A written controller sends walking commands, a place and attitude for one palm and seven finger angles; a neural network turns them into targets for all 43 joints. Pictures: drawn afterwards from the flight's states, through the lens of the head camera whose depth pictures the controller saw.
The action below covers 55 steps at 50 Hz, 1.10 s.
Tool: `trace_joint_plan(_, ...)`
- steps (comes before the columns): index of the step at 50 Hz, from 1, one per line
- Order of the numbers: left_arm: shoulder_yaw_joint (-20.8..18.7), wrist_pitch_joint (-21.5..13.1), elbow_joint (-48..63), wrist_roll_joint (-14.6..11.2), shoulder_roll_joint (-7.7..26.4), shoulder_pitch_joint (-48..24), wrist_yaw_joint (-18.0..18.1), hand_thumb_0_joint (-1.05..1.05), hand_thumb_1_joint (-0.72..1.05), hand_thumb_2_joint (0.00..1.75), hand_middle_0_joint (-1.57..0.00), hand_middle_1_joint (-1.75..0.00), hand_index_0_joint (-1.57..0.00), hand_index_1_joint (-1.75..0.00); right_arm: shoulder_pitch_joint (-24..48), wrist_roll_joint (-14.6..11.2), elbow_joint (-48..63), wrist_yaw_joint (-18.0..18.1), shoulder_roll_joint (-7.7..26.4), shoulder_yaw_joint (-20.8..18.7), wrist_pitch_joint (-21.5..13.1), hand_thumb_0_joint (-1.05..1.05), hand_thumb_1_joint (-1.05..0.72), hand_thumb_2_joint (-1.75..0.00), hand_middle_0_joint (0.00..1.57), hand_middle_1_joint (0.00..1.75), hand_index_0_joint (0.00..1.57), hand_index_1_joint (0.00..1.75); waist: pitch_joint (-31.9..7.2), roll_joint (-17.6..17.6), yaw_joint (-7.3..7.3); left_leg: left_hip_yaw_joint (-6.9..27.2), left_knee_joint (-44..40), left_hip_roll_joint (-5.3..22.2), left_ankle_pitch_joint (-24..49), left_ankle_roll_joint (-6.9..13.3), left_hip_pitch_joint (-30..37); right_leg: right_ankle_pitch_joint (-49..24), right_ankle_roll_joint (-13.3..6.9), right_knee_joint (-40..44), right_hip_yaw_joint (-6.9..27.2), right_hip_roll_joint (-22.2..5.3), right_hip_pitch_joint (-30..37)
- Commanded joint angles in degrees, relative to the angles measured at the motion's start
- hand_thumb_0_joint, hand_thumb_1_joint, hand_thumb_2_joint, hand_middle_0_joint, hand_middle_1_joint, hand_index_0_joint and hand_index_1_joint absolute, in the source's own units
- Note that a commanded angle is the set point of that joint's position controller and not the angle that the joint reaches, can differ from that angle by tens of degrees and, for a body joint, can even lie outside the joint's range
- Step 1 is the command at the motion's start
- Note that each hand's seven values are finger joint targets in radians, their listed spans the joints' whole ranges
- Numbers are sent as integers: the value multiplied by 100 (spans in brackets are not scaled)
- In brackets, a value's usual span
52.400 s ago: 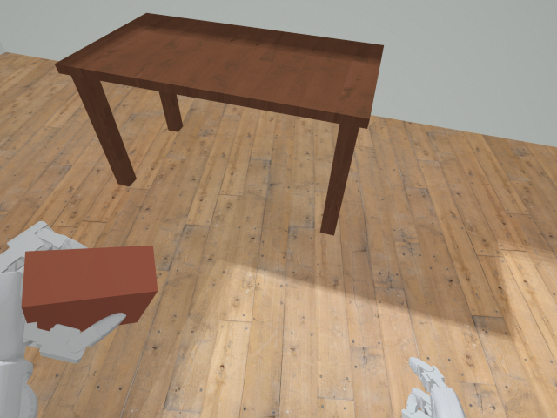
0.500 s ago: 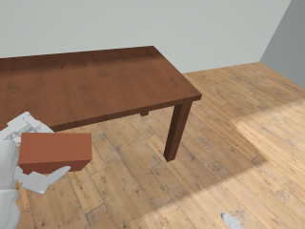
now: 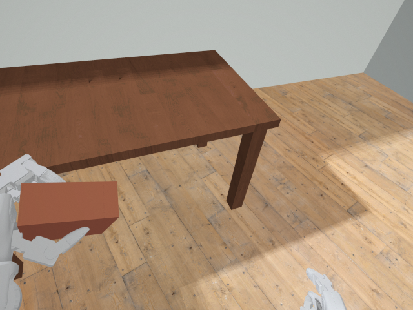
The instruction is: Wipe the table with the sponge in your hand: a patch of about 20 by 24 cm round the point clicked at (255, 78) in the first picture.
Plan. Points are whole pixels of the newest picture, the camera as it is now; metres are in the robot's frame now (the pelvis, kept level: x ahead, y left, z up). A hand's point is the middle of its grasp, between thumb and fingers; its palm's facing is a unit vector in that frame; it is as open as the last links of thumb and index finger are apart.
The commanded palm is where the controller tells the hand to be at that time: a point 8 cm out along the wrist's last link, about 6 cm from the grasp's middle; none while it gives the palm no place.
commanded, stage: stop stepping back and stand still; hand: left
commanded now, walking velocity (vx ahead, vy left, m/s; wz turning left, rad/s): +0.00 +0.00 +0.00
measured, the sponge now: (82, 212) +0.22 +0.21 +0.14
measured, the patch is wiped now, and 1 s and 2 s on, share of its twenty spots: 1.00 1.00 1.00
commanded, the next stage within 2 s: stand and wait in 0.52 s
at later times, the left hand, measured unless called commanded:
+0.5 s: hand (45, 192) +0.23 +0.26 +0.16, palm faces +0.40 -0.86 -0.32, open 9.6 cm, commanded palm +0.19 +0.30 +0.19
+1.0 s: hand (43, 197) +0.22 +0.26 +0.16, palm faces +0.40 -0.85 -0.34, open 9.6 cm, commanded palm +0.18 +0.30 +0.19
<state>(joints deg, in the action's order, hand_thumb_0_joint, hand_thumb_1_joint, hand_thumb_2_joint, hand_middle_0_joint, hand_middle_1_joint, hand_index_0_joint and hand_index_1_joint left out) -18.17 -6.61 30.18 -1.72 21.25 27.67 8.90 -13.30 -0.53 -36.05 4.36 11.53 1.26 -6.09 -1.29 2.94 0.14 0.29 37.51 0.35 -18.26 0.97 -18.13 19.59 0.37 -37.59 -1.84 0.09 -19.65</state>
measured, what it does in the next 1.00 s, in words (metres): stands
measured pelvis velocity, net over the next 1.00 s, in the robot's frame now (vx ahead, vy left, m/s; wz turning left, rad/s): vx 0.02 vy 0.02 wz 0.00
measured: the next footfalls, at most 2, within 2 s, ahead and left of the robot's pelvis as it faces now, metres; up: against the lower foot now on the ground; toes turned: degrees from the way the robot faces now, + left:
none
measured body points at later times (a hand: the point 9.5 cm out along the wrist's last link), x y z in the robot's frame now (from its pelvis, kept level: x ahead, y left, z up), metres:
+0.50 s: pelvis +0.03 +0.02 +0.02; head +0.02 +0.04 +0.47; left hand +0.21 +0.31 +0.18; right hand +0.22 -0.21 -0.04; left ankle +0.02 +0.11 -0.72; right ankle +0.04 -0.12 -0.72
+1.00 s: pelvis +0.02 +0.02 +0.02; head +0.00 +0.03 +0.47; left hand +0.20 +0.31 +0.18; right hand +0.19 -0.21 -0.06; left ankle +0.02 +0.11 -0.72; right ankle +0.04 -0.12 -0.72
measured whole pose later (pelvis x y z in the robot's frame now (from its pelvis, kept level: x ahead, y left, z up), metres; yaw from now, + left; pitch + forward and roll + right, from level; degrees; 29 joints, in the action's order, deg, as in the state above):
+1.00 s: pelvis +0.02 +0.02 +0.02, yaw +0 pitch +0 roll -1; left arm -16.6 -6.9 24.8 -2.5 19.4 27.8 8.9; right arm -11.8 -0.2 -35.3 3.9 11.8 1.7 -4.1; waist -2.1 -0.1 0.5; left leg -0.3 27.0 -0.6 -14.0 1.8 -12.7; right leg 10.0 1.1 -22.7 -0.6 -0.3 -12.4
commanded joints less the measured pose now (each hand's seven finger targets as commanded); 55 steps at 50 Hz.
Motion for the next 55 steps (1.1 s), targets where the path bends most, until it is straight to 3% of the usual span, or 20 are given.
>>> trace_joint_plan(1, -640, -386, 1108, -53, 835, -633, 121, 0, 10, 130, -120, -160, -120, -160, 806, -22, 899, 22, 684, -216, -483, 0, -90, -90, 20, 30, 20, 30, -211, -889, 34, 1126, -1457, 813, 122, 427, -249, -757, 38, 1167, 180, -69, 787)
trace_joint_plan(2, -591, -389, 873, -64, 751, -488, 81, 0, 10, 130, -120, -160, -120, -160, 800, -15, 887, -14, 708, -245, -481, 0, -90, -90, 20, 30, 20, 30, -291, -339, 13, 764, -1028, 544, 373, 282, -288, -1327, -53, 1466, 463, -243, 996)
trace_joint_plan(4, -468, -399, 743, -126, 650, -395, 13, 0, 10, 130, -120, -160, -120, -160, 715, -12, 907, -87, 743, -330, -421, 0, -90, -90, 20, 30, 20, 30, -476, 399, -86, 417, -378, 187, 283, 95, -31, -973, -331, 1858, 1282, -805, 718)
trace_joint_plan(5, -436, -383, 730, -134, 619, -331, 6, 0, 10, 130, -120, -160, -120, -160, 752, -17, 903, -98, 746, -328, -393, 0, -90, -90, 20, 30, 20, 30, -449, 155, -116, 358, -354, 179, 487, 83, 95, -1114, -455, 1933, 1456, -988, 629)
trace_joint_plan(6, -464, -422, 1026, -127, 727, -547, 26, 0, 10, 130, -120, -160, -120, -160, 760, -11, 898, -99, 694, -294, -364, 0, -90, -90, 20, 30, 20, 30, -546, -24, -121, 363, -574, 215, 600, 77, 211, -1209, -461, 1858, 1379, -987, 724)
trace_joint_plan(10, -632, -450, 1094, -118, 889, -494, 79, 0, 10, 130, -120, -160, -120, -160, 932, 30, 993, -20, 726, -267, -324, 0, -90, -90, 20, 30, 20, 30, -576, -786, -26, 620, -1306, 478, 1476, 155, 622, -1701, -155, 1335, 606, -406, 756)
trace_joint_plan(12, -570, -438, 1043, -133, 808, -541, 86, 0, 10, 130, -120, -160, -120, -160, 947, 11, 1011, -2, 715, -257, -284, 0, -90, -90, 20, 30, 20, 30, -595, -769, 7, 655, -1410, 554, 1672, 158, 529, -1797, -67, 1257, 415, -273, 944)
trace_joint_plan(14, -569, -435, 1059, -150, 812, -581, 87, 0, 10, 130, -120, -160, -120, -160, 939, -2, 1032, 0, 725, -275, -256, 0, -90, -90, 20, 30, 20, 30, -684, -658, 12, 594, -1345, 527, 1938, 130, 606, -2045, -69, 1279, 404, -281, 1071)
trace_joint_plan(20, -494, -402, 1068, -171, 755, -460, 57, 0, 10, 130, -120, -160, -120, -160, 964, -9, 1091, -5, 742, -285, -215, 0, -90, -90, 20, 30, 20, 30, -756, -770, 3, 496, -1333, 474, 2120, 57, 758, -2276, -86, 1339, 436, -326, 1122)
trace_joint_plan(24, -462, -396, 1022, -171, 731, -569, 70, 0, 10, 130, -120, -160, -120, -160, 961, 0, 1088, -6, 736, -277, -150, 0, -90, -90, 20, 30, 20, 30, -704, -659, 12, 488, -1439, 475, 1762, 45, 604, -2045, -69, 1438, 427, -298, 1165)
trace_joint_plan(27, -429, -404, 1045, -152, 726, -683, 81, 0, 10, 130, -120, -160, -120, -160, 994, 8, 1100, 8, 729, -252, -126, 0, -90, -90, 20, 30, 20, 30, -574, -869, 10, 529, -1600, 466, 1395, 43, 463, -1783, -70, 1465, 393, -260, 1121)
trace_joint_plan(33, -451, -398, 885, -164, 722, -624, 82, 0, 10, 130, -120, -160, -120, -160, 982, 19, 1087, 24, 713, -247, -97, 0, -90, -90, 20, 30, 20, 30, -566, -650, 12, 489, -1617, 398, 1032, 45, 383, -1651, -84, 1639, 473, -293, 1143)
trace_joint_plan(36, -418, -424, 937, -143, 716, -728, 82, 0, 10, 130, -120, -160, -120, -160, 996, 23, 1078, 28, 718, -237, -103, 0, -90, -90, 20, 30, 20, 30, -470, -776, 16, 530, -1737, 403, 775, 30, 307, -1409, -82, 1665, 446, -264, 1094)
trace_joint_plan(38, -439, -422, 863, -142, 728, -709, 95, 0, 10, 130, -120, -160, -120, -160, 993, 28, 1076, 31, 720, -241, -112, 0, -90, -90, 20, 30, 20, 30, -447, -673, 21, 521, -1760, 395, 615, 46, 253, -1321, -71, 1699, 435, -248, 1086)
trace_joint_plan(40, -506, -426, 856, -129, 814, -663, 98, 0, 10, 130, -120, -160, -120, -160, 1007, 32, 1093, 46, 756, -263, -121, 0, -90, -90, 20, 30, 20, 30, -460, -744, 21, 536, -1767, 371, 656, 41, 260, -1316, -79, 1702, 434, -267, 1089)
trace_joint_plan(44, -480, -450, 870, -140, 750, -608, 101, 0, 10, 130, -120, -160, -120, -160, 958, 37, 1048, 38, 725, -265, -129, 0, -90, -90, 20, 30, 20, 30, -567, -563, 24, 493, -1682, 349, 753, 40, 309, -1396, -78, 1739, 454, -289, 1159)
trace_joint_plan(50, -540, -442, 810, -129, 824, -566, 104, 0, 10, 130, -120, -160, -120, -160, 996, 39, 1044, 56, 769, -284, -154, 0, -90, -90, 20, 30, 20, 30, -458, -737, 25, 485, -1695, 326, 722, 31, 330, -1299, -88, 1784, 474, -295, 1016)
trace_joint_plan(51, -441, -455, 866, -130, 707, -628, 98, 0, 10, 130, -120, -160, -120, -160, 966, 26, 1007, 49, 710, -263, -143, 0, -90, -90, 20, 30, 20, 30, -490, -650, 17, 480, -1699, 343, 704, 29, 344, -1280, -80, 1765, 453, -284, 1047)
trace_joint_plan(55, -547, -440, 808, -129, 816, -592, 107, 0, 10, 130, -120, -160, -120, -160, 977, 41, 1041, 64, 778, -299, -153, 0, -90, -90, 20, 30, 20, 30, -495, -673, 32, 495, -1709, 324, 760, 22, 366, -1308, -85, 1769, 471, -276, 1035)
